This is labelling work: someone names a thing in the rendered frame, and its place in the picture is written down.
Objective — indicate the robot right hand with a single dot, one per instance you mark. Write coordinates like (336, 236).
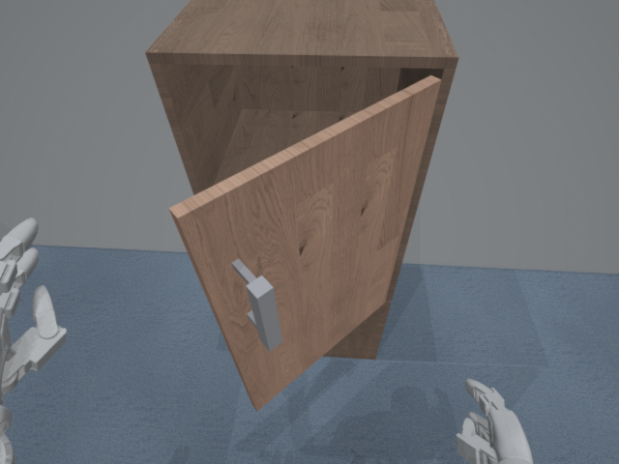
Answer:
(500, 437)

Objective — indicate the handle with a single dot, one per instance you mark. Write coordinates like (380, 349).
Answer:
(264, 313)

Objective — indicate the cupboard door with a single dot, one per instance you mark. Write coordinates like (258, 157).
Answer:
(322, 221)

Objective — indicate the robot left hand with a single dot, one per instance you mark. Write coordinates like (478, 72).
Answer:
(34, 348)

